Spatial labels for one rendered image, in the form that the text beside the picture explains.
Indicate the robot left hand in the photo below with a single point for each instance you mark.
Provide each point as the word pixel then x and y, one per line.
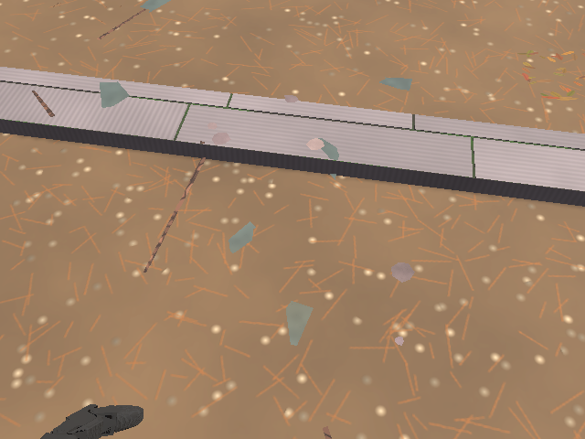
pixel 92 422

